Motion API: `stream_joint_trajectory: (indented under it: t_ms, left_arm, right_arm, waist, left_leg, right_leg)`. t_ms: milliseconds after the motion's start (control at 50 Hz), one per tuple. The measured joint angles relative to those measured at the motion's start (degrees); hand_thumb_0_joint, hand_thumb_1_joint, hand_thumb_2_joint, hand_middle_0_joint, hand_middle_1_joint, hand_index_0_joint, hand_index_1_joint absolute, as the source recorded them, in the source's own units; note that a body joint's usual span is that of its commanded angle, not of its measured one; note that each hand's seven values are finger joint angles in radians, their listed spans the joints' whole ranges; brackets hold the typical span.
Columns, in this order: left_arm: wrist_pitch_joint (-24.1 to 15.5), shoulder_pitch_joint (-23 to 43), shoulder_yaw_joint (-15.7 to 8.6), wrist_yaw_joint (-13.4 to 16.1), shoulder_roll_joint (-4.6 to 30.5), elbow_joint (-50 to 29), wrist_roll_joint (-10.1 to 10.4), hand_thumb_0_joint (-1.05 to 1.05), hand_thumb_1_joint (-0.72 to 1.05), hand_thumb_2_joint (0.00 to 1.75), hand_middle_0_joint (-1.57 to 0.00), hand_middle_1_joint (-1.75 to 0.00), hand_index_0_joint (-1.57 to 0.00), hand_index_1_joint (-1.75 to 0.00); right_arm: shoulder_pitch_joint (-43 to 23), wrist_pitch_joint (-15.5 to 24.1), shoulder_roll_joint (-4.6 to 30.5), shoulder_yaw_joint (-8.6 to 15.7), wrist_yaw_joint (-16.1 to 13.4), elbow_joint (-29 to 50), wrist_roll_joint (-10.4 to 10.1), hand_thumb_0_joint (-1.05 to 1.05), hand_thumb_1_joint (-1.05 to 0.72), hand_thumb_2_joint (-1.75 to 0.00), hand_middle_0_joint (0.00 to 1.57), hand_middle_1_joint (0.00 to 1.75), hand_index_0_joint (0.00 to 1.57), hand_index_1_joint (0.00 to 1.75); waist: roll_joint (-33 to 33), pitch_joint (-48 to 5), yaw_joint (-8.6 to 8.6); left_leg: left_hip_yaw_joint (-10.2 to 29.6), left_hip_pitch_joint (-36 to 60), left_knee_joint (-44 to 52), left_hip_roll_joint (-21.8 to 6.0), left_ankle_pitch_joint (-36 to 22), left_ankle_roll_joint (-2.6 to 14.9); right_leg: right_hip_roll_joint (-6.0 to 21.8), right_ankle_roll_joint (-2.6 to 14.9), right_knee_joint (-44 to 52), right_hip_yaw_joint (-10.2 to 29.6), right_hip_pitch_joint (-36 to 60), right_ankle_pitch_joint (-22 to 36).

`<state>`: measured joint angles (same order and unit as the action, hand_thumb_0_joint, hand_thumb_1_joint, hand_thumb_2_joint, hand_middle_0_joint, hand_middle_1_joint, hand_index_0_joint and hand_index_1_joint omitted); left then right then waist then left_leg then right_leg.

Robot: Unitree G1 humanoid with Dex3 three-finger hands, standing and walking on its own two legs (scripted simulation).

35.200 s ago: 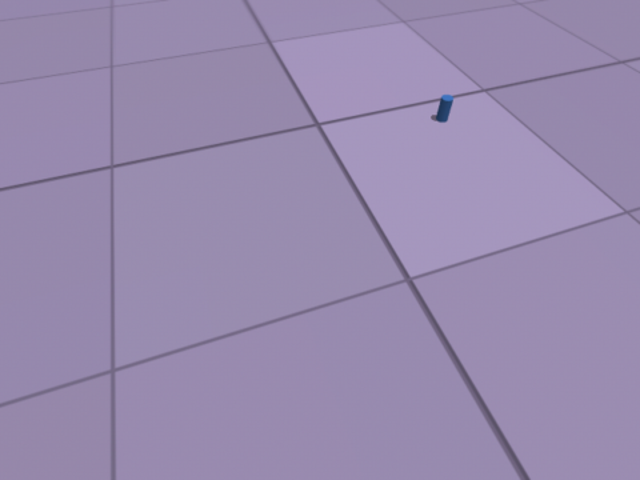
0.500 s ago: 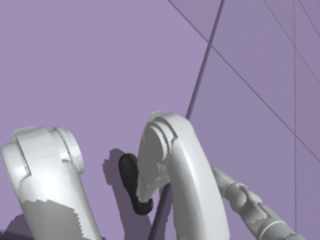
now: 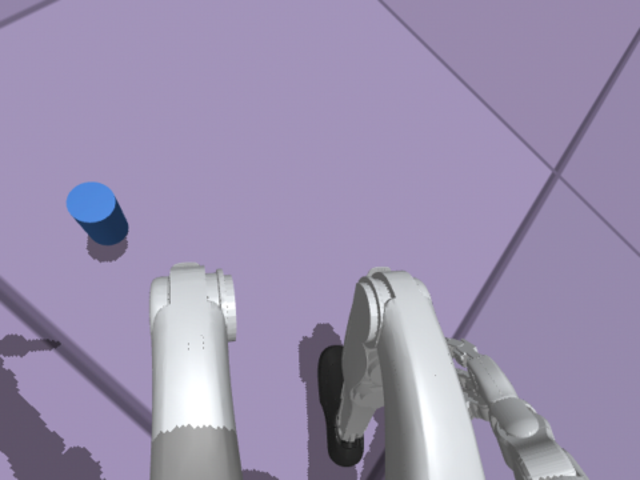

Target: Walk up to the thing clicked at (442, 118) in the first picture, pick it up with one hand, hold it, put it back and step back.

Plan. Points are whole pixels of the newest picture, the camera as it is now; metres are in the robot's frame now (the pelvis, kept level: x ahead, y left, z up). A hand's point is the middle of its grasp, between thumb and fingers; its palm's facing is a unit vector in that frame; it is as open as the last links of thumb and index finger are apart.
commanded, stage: home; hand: left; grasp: from above
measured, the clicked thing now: (100, 216) +0.43 +0.33 -0.28
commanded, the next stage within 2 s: none
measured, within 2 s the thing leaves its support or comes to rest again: neither
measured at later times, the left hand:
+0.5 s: hand out of the picture +0.24 +0.33 +0.10, palm faces +0.36 -0.79 -0.49, open 16.8 cm
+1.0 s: hand out of the picture +0.24 +0.23 +0.30, palm faces +0.30 -0.90 -0.32, open 17.2 cm
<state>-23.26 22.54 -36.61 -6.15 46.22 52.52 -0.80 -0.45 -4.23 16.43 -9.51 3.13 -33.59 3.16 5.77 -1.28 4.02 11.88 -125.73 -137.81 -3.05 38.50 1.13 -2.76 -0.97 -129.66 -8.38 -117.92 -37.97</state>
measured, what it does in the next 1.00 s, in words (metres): rises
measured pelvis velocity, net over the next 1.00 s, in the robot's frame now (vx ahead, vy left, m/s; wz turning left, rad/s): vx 0.10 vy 0.01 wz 0.20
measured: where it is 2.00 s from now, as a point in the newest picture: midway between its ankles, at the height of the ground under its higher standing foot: (273, 435)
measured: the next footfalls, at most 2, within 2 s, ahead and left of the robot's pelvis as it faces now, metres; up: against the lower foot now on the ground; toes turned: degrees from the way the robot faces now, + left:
none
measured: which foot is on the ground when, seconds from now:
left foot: down 0.00-1.00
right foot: down 0.00-1.00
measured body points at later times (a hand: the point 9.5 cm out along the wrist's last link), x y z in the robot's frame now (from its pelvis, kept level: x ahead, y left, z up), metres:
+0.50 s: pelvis +0.04 -0.02 +0.20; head +0.19 +0.03 +0.62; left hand +0.21 +0.37 +0.13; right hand +0.26 -0.23 +0.08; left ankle +0.09 +0.12 -0.31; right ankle +0.12 -0.13 -0.31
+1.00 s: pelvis +0.10 +0.01 +0.36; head +0.12 +0.02 +0.81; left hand +0.22 +0.27 +0.32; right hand +0.29 -0.21 +0.29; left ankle +0.09 +0.12 -0.31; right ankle +0.12 -0.13 -0.31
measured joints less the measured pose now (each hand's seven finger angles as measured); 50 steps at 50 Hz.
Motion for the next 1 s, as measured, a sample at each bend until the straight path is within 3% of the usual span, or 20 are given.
stream_joint_trajectory:
  t_ms: [60,120,260,380,520,720,1000]
  left_arm:
    - [3.49,-1.12,0.92,1.50,0.77,0.21,-0.21,-0.01,-0.51,0.09,-0.08,-0.07,-0.08,-0.08]
    - [7.96,-3.98,2.46,2.69,-1.01,-1.66,-0.31,-0.01,-0.50,0.10,-0.07,-0.07,-0.07,-0.08]
    - [18.25,-13.84,9.94,5.78,-12.55,-18.88,-0.33,-0.01,-0.45,0.12,-0.07,-0.07,-0.07,-0.08]
    - [24.17,-21.03,15.59,9.39,-19.48,-30.21,0.24,-0.01,-0.42,0.13,-0.08,-0.08,-0.08,-0.08]
    - [28.71,-26.52,19.33,13.34,-22.48,-31.54,1.04,0.00,-0.43,0.12,-0.07,-0.07,-0.08,-0.08]
    - [34.79,-33.02,27.09,15.83,-28.28,-33.48,1.10,0.00,-0.46,0.10,-0.06,-0.07,-0.07,-0.07]
    - [40.49,-47.84,36.92,17.50,-33.33,-51.81,2.00,0.00,-0.50,0.08,-0.06,-0.06,-0.06,-0.07]
  right_arm:
    - [0.70,-0.51,0.35,2.48,-0.24,-0.37,-1.18,0.00,-0.92,-0.91,0.21,0.30,0.21,0.30]
    - [1.78,-1.27,0.70,5.16,-0.41,-0.69,-2.24,0.00,-0.91,-0.90,0.21,0.30,0.21,0.30]
    - [3.74,-2.48,-0.17,8.45,-1.54,-0.12,-4.80,0.00,-0.90,-0.90,0.21,0.30,0.21,0.30]
    - [4.50,-1.38,-2.45,8.43,-4.55,1.59,-5.93,0.00,-0.90,-0.90,0.21,0.30,0.21,0.30]
    - [5.80,1.57,-3.11,8.70,-8.12,2.11,-5.76,0.00,-0.90,-0.90,0.21,0.30,0.21,0.30]
    - [10.46,5.21,-2.27,9.19,-11.17,3.08,-5.72,0.00,-0.90,-0.90,0.20,0.30,0.21,0.30]
    - [17.90,7.28,-4.55,7.75,-14.32,5.54,-5.13,0.01,-0.90,-0.90,0.20,0.30,0.21,0.30]
  waist:
    - [-2.30,-2.24,-0.88]
    - [-4.28,-3.98,-2.19]
    - [-5.65,-4.79,-4.69]
    - [-4.96,-5.39,-4.03]
    - [-5.74,-8.22,-2.98]
    - [-6.60,-9.01,-2.01]
    - [-8.30,-9.10,-1.19]
  left_leg:
    - [-1.83,0.41,2.96,-0.10,-0.41,0.24]
    - [-3.68,1.25,5.88,-0.26,-0.62,0.43]
    - [-6.30,8.21,15.47,-0.38,-1.33,-0.45]
    - [-6.97,19.91,27.62,-0.32,-2.32,-1.99]
    - [-7.45,36.01,41.25,-0.26,-3.18,-2.72]
    - [-8.40,58.44,59.06,-0.04,-5.94,-2.53]
    - [-10.01,82.63,77.23,0.38,-9.63,-1.35]
  right_leg:
    - [0.40,0.04,1.89,1.39,-0.23,-0.04]
    - [0.67,-0.48,3.75,2.92,-0.16,-0.06]
    - [1.27,-0.94,11.22,4.95,4.96,0.42]
    - [1.72,0.67,22.02,4.91,15.64,1.00]
    - [1.98,1.59,35.07,4.70,31.48,1.47]
    - [2.27,1.17,53.46,4.91,54.23,4.48]
    - [2.64,-0.04,73.33,5.82,78.92,9.39]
